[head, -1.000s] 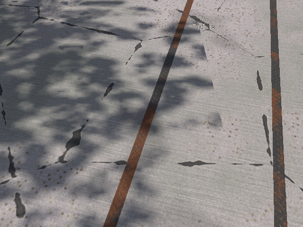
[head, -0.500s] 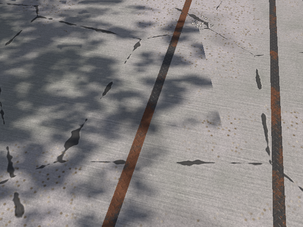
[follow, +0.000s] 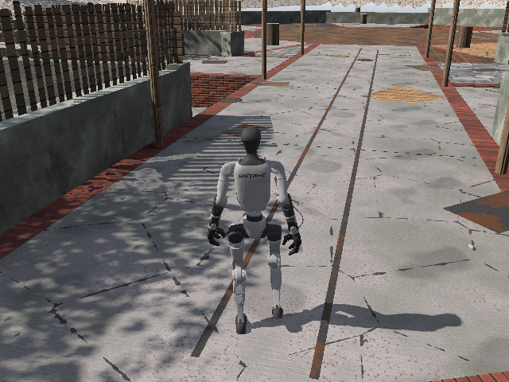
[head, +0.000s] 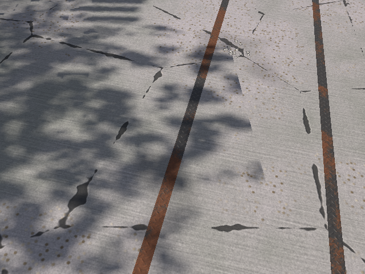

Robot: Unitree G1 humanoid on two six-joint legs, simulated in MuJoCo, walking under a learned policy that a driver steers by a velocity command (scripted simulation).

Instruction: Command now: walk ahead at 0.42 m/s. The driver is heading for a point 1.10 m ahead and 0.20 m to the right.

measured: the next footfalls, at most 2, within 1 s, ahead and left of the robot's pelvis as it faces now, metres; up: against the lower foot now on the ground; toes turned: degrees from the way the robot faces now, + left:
right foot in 0.34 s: +0.37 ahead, -0.13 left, +0.00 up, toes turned -2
left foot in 0.88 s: +0.67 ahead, +0.11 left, +0.00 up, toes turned +3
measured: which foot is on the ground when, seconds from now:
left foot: down 0.00-0.34, up 0.36-0.86, down 0.88-1.00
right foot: up 0.00-0.32, down 0.34-0.88, up 0.90-1.00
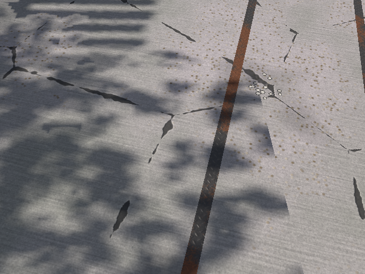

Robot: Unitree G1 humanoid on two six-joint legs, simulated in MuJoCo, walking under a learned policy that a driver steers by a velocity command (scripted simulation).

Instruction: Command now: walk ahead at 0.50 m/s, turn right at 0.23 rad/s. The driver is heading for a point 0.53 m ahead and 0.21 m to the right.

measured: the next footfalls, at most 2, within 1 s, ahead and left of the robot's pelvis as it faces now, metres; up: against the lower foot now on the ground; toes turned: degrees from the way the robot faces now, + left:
right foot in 0.44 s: +0.38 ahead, -0.17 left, +0.00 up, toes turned -17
left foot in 0.90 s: +0.69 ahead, -0.08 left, +0.00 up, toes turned -25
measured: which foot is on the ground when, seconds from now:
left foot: down 0.00-0.46, up 0.48-0.88, down 0.90-1.00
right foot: up 0.00-0.42, down 0.44-0.92, up 0.94-1.00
